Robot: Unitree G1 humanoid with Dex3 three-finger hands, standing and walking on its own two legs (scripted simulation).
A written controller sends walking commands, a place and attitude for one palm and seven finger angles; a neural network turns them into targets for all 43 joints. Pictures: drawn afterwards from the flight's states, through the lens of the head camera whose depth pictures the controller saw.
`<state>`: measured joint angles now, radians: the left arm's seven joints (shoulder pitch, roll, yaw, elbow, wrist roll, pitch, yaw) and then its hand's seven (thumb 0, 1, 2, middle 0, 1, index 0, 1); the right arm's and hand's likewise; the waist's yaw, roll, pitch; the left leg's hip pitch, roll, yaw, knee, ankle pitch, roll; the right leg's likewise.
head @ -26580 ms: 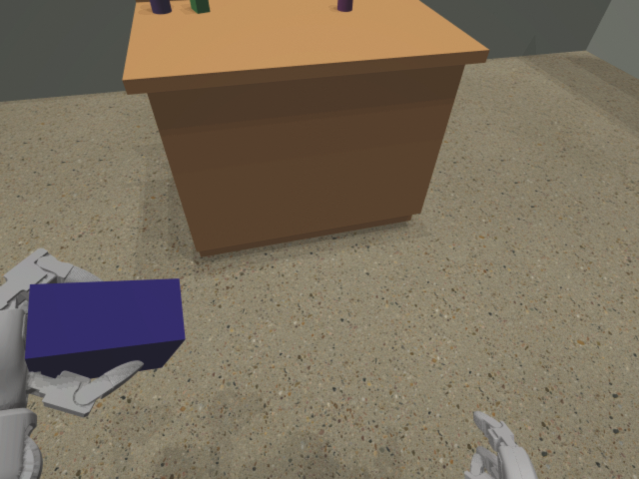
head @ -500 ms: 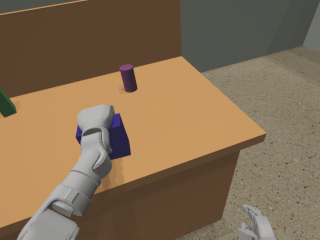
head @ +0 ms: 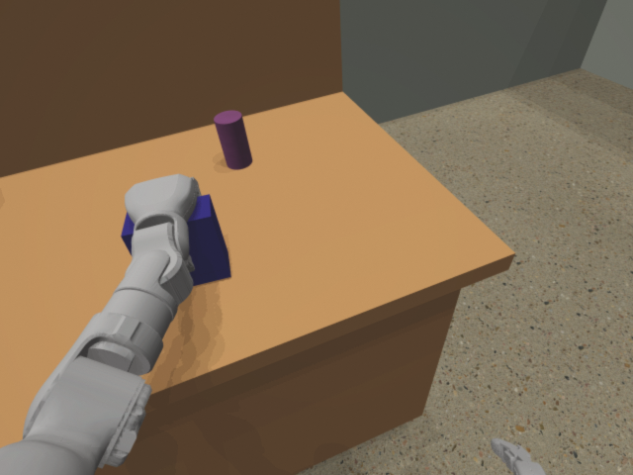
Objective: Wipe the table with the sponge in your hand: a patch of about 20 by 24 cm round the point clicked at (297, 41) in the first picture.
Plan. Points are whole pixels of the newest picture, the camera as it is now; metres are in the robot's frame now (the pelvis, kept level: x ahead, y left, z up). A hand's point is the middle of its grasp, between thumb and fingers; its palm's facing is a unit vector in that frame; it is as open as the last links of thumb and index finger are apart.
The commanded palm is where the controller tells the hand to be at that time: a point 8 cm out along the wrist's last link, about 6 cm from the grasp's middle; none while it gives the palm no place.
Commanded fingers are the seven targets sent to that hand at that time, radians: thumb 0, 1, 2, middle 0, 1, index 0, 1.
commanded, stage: wipe forward along the third lane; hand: left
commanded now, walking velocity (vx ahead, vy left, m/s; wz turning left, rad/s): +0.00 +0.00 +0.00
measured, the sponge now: (184, 254) +0.40 +0.22 +0.08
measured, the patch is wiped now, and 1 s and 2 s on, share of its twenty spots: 0.95 1.00 1.00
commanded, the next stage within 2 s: wipe back along the third lane in 0.52 s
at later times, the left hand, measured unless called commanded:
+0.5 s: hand (169, 215) +0.44 +0.24 +0.12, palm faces -0.05 -0.01 -1.00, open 10.1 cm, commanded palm +0.43 +0.25 +0.15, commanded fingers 0.00 0.10 1.30 -1.20 -1.60 -1.20 -1.60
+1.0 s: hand (166, 214) +0.45 +0.25 +0.11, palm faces +0.02 -0.01 -1.00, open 10.1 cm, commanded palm +0.41 +0.24 +0.15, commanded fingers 0.00 0.10 1.30 -1.20 -1.60 -1.20 -1.60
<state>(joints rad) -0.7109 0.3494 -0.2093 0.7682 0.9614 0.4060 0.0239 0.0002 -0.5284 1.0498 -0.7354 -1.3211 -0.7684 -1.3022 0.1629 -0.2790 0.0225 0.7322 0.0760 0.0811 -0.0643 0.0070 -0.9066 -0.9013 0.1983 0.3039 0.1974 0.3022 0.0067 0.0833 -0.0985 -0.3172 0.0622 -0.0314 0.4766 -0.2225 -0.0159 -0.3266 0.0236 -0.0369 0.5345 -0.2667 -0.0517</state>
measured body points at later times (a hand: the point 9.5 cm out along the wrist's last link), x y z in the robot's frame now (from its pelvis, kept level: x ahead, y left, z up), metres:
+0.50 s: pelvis +0.00 +0.02 +0.00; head +0.01 -0.01 +0.45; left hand +0.44 +0.24 +0.17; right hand +0.11 -0.24 -0.13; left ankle +0.02 +0.18 -0.73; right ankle +0.01 -0.08 -0.74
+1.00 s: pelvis +0.02 +0.05 +0.00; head +0.02 +0.02 +0.45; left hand +0.44 +0.25 +0.17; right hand +0.14 -0.21 -0.13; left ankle +0.02 +0.18 -0.74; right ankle +0.01 -0.08 -0.74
